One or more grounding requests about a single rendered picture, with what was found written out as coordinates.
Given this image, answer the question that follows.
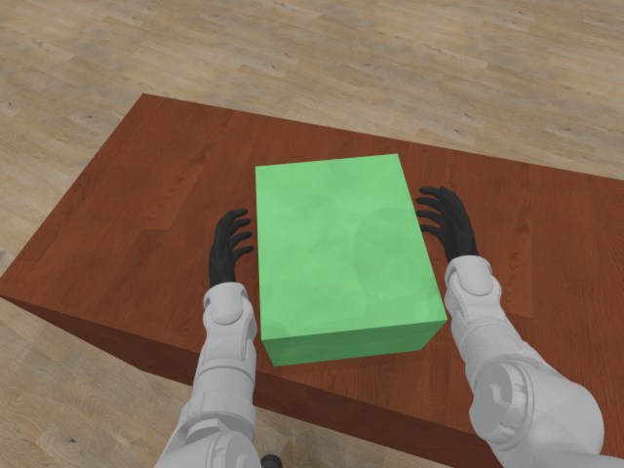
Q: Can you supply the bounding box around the robot right forearm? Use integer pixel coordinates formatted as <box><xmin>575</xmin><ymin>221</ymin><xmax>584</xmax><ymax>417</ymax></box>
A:
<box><xmin>445</xmin><ymin>255</ymin><xmax>605</xmax><ymax>453</ymax></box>

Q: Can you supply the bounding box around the pedestal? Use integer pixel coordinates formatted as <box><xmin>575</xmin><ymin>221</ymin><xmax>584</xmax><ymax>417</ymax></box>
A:
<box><xmin>0</xmin><ymin>94</ymin><xmax>624</xmax><ymax>468</ymax></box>

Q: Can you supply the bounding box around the robot right upper arm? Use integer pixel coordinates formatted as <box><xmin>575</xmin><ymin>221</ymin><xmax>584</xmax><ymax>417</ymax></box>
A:
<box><xmin>469</xmin><ymin>362</ymin><xmax>624</xmax><ymax>468</ymax></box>

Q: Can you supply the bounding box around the right robot hand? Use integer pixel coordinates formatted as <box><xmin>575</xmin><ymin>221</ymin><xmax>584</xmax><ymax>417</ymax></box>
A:
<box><xmin>415</xmin><ymin>186</ymin><xmax>479</xmax><ymax>263</ymax></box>

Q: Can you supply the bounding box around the left robot hand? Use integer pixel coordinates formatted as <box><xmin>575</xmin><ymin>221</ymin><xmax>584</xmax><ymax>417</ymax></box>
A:
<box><xmin>209</xmin><ymin>209</ymin><xmax>254</xmax><ymax>289</ymax></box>

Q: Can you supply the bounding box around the carton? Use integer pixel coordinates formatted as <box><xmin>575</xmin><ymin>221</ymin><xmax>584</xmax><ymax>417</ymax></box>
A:
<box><xmin>255</xmin><ymin>154</ymin><xmax>448</xmax><ymax>367</ymax></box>

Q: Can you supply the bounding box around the robot left forearm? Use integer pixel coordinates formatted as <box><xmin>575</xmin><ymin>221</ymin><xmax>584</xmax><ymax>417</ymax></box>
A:
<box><xmin>159</xmin><ymin>282</ymin><xmax>257</xmax><ymax>459</ymax></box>

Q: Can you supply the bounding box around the robot left upper arm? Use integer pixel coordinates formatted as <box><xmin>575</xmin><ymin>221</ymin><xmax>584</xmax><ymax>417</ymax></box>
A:
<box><xmin>154</xmin><ymin>430</ymin><xmax>261</xmax><ymax>468</ymax></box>

